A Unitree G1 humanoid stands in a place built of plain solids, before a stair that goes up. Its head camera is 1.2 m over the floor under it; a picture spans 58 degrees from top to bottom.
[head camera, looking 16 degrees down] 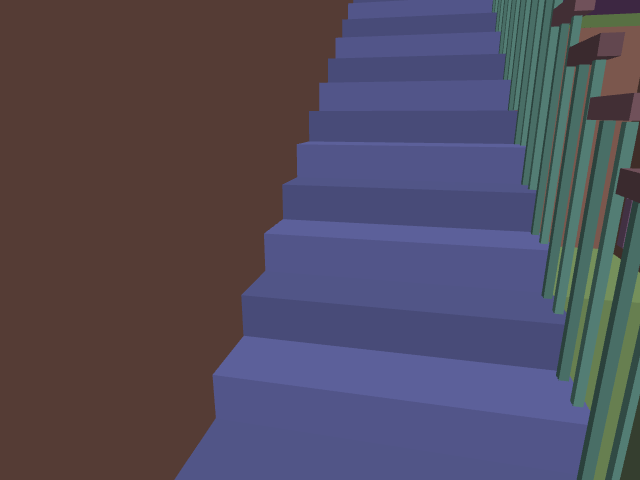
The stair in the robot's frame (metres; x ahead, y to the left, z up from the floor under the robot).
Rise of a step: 0.18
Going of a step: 0.28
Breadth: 1.19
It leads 12 degrees to the right of straight ahead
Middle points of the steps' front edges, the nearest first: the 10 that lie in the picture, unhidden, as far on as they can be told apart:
1.16 -0.21 0.35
1.44 -0.27 0.53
1.71 -0.33 0.70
1.98 -0.39 0.88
2.26 -0.45 1.05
2.53 -0.51 1.23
2.80 -0.57 1.41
3.08 -0.63 1.58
3.35 -0.69 1.76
3.62 -0.76 1.93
